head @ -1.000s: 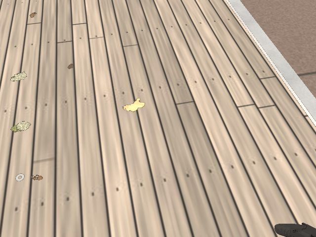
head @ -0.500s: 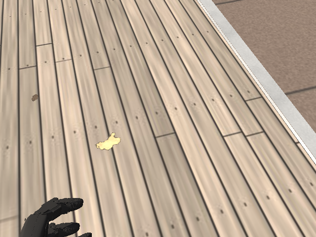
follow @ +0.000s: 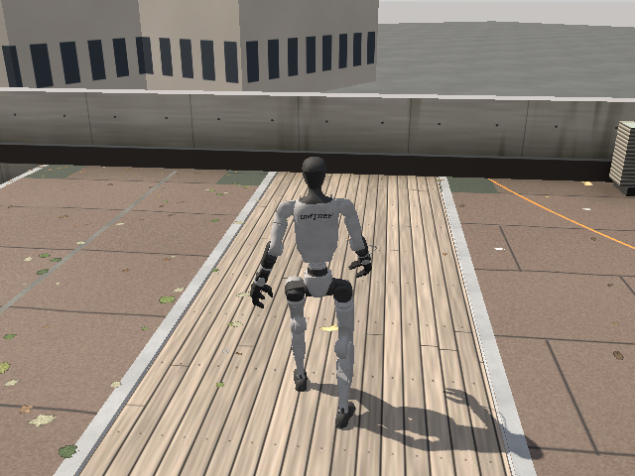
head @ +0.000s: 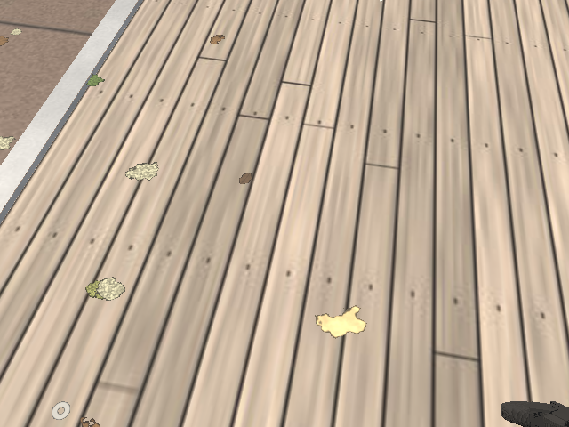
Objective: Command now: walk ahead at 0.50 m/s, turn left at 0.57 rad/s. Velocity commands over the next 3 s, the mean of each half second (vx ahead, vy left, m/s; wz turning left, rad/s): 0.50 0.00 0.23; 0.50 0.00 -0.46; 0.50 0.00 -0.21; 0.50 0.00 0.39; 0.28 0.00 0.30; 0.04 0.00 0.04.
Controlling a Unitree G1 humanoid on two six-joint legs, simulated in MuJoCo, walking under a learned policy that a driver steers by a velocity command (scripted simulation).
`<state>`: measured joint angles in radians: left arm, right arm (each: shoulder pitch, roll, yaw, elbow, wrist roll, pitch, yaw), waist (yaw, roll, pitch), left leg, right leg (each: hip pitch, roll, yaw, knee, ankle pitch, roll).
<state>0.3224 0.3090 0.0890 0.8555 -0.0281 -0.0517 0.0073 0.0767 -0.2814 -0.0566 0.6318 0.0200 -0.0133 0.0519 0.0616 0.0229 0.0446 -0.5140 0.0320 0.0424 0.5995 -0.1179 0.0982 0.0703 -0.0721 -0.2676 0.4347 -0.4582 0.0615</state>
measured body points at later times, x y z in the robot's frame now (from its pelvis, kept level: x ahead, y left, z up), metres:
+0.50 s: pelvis +0.28 +0.01 +0.01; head +0.31 +0.01 +0.46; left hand +0.47 +0.26 -0.08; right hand +0.35 -0.28 -0.10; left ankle +0.12 +0.09 -0.72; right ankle +0.45 -0.10 -0.70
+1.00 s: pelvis +0.58 +0.00 +0.01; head +0.61 -0.01 +0.46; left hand +0.66 +0.29 -0.10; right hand +0.77 -0.27 -0.05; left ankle +0.74 +0.10 -0.71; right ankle +0.45 -0.09 -0.72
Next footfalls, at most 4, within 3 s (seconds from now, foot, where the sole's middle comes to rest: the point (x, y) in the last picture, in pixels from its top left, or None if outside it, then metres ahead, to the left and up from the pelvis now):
0.54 right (345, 413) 0.49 -0.09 -0.75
1.02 left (274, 295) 0.77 0.09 -0.75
1.50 right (396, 250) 0.94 -0.23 -0.75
2.02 left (322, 153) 1.30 -0.02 -0.75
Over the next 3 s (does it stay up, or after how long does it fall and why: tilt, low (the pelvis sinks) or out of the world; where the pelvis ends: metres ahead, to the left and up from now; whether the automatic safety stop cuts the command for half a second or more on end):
stays up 1.37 -0.12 0.02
